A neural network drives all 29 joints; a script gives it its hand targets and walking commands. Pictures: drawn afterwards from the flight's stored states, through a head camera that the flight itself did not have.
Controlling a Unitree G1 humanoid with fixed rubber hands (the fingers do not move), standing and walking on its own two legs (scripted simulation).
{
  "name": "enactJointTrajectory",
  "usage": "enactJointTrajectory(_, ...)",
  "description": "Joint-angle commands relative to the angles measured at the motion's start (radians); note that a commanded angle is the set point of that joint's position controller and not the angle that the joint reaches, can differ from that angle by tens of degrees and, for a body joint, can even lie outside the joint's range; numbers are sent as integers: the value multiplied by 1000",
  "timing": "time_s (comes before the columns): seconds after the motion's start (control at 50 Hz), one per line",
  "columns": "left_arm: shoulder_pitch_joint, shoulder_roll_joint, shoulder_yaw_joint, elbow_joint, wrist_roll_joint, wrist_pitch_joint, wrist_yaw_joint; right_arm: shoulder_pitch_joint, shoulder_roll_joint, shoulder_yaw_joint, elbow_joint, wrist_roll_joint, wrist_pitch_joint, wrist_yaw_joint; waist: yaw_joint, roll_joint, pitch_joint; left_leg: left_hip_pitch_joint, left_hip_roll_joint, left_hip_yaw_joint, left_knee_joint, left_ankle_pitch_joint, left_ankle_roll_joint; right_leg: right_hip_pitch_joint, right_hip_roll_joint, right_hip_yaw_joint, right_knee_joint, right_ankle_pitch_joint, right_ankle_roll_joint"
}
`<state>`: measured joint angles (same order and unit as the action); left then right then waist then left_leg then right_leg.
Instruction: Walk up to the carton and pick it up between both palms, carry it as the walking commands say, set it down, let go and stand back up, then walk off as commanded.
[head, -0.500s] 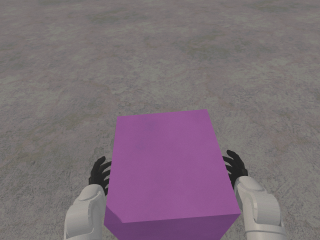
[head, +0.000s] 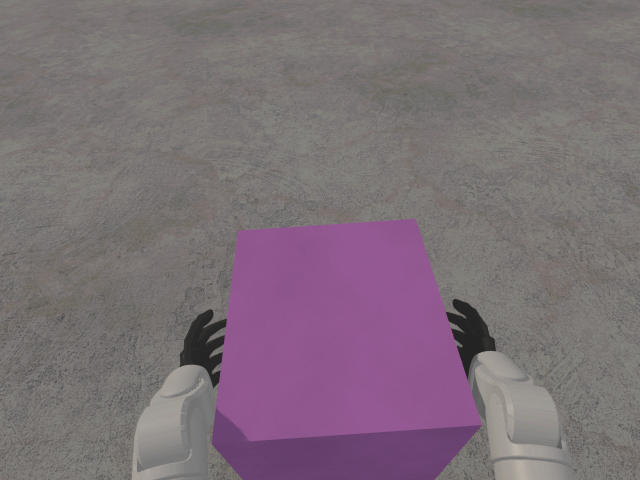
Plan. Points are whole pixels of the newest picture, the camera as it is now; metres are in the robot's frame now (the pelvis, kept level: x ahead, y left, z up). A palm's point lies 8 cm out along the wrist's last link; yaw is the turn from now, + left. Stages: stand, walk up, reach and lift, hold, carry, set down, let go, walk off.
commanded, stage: carry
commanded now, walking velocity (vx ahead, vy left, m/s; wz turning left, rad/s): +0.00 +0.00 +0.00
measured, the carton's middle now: (335, 357) +0.30 +0.01 -0.03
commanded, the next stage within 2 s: none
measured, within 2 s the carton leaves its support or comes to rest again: neither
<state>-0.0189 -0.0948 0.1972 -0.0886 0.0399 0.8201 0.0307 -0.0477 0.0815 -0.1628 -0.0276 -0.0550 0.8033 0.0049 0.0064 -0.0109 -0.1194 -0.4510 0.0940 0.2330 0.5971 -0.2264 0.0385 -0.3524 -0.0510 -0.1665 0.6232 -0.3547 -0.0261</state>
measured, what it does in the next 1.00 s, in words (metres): stands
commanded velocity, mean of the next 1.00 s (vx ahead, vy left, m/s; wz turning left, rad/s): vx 0.00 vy -0.08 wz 0.00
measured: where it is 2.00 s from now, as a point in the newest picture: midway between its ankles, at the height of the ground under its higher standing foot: outside the picture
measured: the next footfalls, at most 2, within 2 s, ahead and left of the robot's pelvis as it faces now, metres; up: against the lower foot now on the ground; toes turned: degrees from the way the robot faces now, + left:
left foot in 1.30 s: +0.03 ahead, +0.06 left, +0.00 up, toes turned +10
right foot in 1.52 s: -0.02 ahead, -0.27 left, +0.00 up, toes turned -11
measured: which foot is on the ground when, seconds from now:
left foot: down 0.00-1.00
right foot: down 0.00-1.00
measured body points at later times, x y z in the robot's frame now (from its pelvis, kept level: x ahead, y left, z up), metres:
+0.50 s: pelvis +0.00 -0.01 +0.00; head -0.01 -0.02 +0.45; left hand +0.27 +0.17 +0.03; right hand +0.28 -0.18 +0.02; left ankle +0.05 +0.10 -0.73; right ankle -0.02 -0.10 -0.73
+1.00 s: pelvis -0.01 -0.05 -0.01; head -0.02 -0.05 +0.44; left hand +0.24 +0.12 +0.06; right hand +0.23 -0.22 +0.06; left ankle +0.05 +0.10 -0.73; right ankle -0.02 -0.10 -0.73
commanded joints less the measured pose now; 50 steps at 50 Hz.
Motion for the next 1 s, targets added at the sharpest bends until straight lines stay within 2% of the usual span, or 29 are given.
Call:
enactJointTrajectory(0.0, -449, -685, -645, -186, -159, -56, -127, -399, 600, 530, -221, 137, -48, 108, -3, 88, -310, 290, 105, -146, -124, 86, -22, -28, -97, 131, -120, 109, -52)
enactJointTrajectory(0.04, -470, -685, -631, -273, -191, -61, -116, -436, 609, 531, -282, 163, -51, 93, -3, 33, -279, 241, 105, -157, -94, 242, -10, 40, -106, 109, -105, 231, -18)
enactJointTrajectory(0.06, -487, -648, -603, -91, -115, -63, -138, -435, 581, 486, -94, 76, -54, 112, -1, 14, -322, 265, 98, -172, -83, 194, 1, 31, -102, 144, -116, 231, -32)
enactJointTrajectory(0.1, -468, -674, -601, -136, -141, -74, -131, -490, 591, 528, -210, 140, -65, 111, -5, 17, -268, 275, 102, -154, -85, 234, -12, 6, -105, 127, -105, 264, -18)
enactJointTrajectory(0.12, -584, -663, -614, -297, -194, -87, -121, -521, 605, 533, -291, 177, -67, 106, 0, 9, -272, 237, 98, -173, -110, 138, -10, 7, -89, 118, -119, 180, -31)
enactJointTrajectory(0.14, -416, -615, -561, -120, -119, -68, -128, -452, 566, 530, -195, 137, -55, 106, 2, 0, -260, 245, 101, -173, -111, 86, -9, 11, -92, 142, -142, 157, -39)
enactJointTrajectory(0.22, -481, -646, -592, -161, -132, -90, -134, -458, 607, 533, -178, 125, -73, 111, 1, -42, -310, 248, 89, -163, -85, 159, -3, 49, -102, 140, -116, 290, -40)
enactJointTrajectory(0.24, -517, -720, -637, -310, -206, -96, -126, -563, 646, 600, -395, 209, -74, 95, -3, -49, -290, 239, 99, -149, -73, 218, -17, 39, -110, 113, -122, 307, -27)
enactJointTrajectory(0.28, -500, -602, -545, -149, -120, -81, -132, -489, 573, 498, -172, 111, -69, 103, 3, -47, -275, 239, 78, -141, -82, 151, -18, 50, -109, 144, -112, 368, -28)
enactJointTrajectory(0.3, -543, -604, -577, -148, -112, -81, -133, -443, 565, 471, -99, 81, -64, 109, 0, 38, -278, 227, 79, -157, -85, 160, -10, 46, -100, 145, -102, 309, -44)
enactJointTrajectory(0.34, -525, -610, -594, -258, -170, -80, -125, -459, 582, 511, -243, 148, -75, 93, 1, 72, -310, 260, 83, -167, -85, 178, -3, 47, -87, 129, -97, 258, -51)
enactJointTrajectory(0.36, -450, -605, -579, -193, -140, -66, -123, -418, 585, 514, -194, 136, -50, 92, 4, -6, -297, 229, 94, -150, -54, 190, -2, 62, -111, 146, -134, 329, -29)
enactJointTrajectory(0.44, -525, -631, -565, -95, -127, -88, -132, -559, 558, 498, -184, 110, -88, 104, 2, -8, -333, 256, 70, -154, -59, 166, -1, 69, -113, 162, -110, 411, -38)
enactJointTrajectory(0.46, -437, -658, -612, -131, -150, -76, -142, -439, 588, 538, -207, 122, -73, 103, -1, 58, -333, 254, 76, -141, -76, 98, -18, 59, -121, 165, -129, 306, -39)
enactJointTrajectory(0.48, -472, -660, -607, -97, -137, -81, -155, -456, 611, 537, -146, 110, -71, 119, 1, -9, -259, 226, 79, -177, -92, 86, -9, 24, -115, 172, -141, 241, -35)
enactJointTrajectory(0.52, -592, -619, -561, -109, -118, -77, -137, -507, 562, 437, -91, 73, -71, 111, -1, 108, -263, 268, 82, -166, -74, 154, -13, -3, -91, 136, -115, 249, -45)
enactJointTrajectory(0.56, -558, -612, -570, -143, -119, -86, -140, -429, 586, 449, -74, 65, -72, 117, -2, 31, -234, 230, 96, -175, -117, 71, -3, 1, -74, 121, -122, 137, -46)
enactJointTrajectory(0.6, -604, -649, -563, -76, -121, -104, -150, -570, 591, 465, -109, 82, -101, 124, 6, -38, -241, 211, 77, -149, -93, 58, -14, 20, -97, 148, -142, 262, -33)
enactJointTrajectory(0.64, -588, -762, -693, -384, -263, -95, -140, -554, 732, 647, -434, 225, -77, 97, 0, -35, -251, 206, 84, -136, -91, 62, -30, -8, -110, 140, -148, 259, -26)
enactJointTrajectory(0.66, -517, -752, -669, -315, -240, -56, -134, -543, 699, 634, -418, 215, -39, 85, 3, -77, -210, 187, 94, -136, -89, 15, -31, -39, -113, 146, -191, 232, -14)
enactJointTrajectory(0.68, -500, -744, -657, -209, -201, -30, -130, -509, 674, 602, -314, 173, -12, 82, -1, -24, -245, 217, 89, -129, -87, 28, -41, -40, -106, 139, -168, 224, -25)
enactJointTrajectory(0.72, -443, -729, -689, -272, -218, -13, -118, -425, 692, 633, -332, 200, 10, 82, -6, 22, -328, 281, 123, -136, -38, 314, -39, 5, -80, 93, -75, 361, -15)
enactJointTrajectory(0.74, -445, -717, -700, -324, -229, -4, -120, -438, 674, 644, -389, 209, 18, 78, -11, -20, -365, 313, 143, -136, -20, 359, -27, -8, -77, 85, -55, 370, -9)
enactJointTrajectory(0.78, -402, -706, -720, -296, -211, 29, -110, -361, 662, 624, -322, 196, 52, 85, -8, 88, -340, 315, 144, -142, -28, 387, -18, -28, -83, 101, -36, 358, 2)
enactJointTrajectory(0.8, -418, -800, -839, -532, -313, 62, -100, -339, 759, 738, -536, 279, 91, 74, -3, 46, -356, 289, 148, -141, -26, 410, -23, -34, -73, 92, -15, 360, 7)
enactJointTrajectory(0.86, -361, -790, -831, -535, -317, 166, -89, -327, 734, 742, -583, 286, 184, 53, -12, 45, -340, 303, 179, -169, 1, 418, 0, -54, -50, 75, -1, 335, 20)
enactJointTrajectory(0.88, -403, -758, -836, -557, -310, 191, -77, -341, 715, 734, -565, 291, 211, 53, -5, 98, -316, 239, 171, -154, -20, 296, -16, -66, -39, 80, -16, 260, 14)
enactJointTrajectory(0.92, -390, -750, -815, -555, -314, 217, -79, -372, 717, 748, -592, 305, 240, 48, -9, -49, -346, 181, 162, -137, -11, 51, -26, -38, -60, 112, -75, 256, -3)
enactJointTrajectory(0.98, -426, -726, -810, -503, -295, 261, -71, -365, 677, 709, -534, 265, 273, 44, -19, -30, -256, 141, 90, -93, 27, -80, -58, -66, -126, 210, -145, 279, -18)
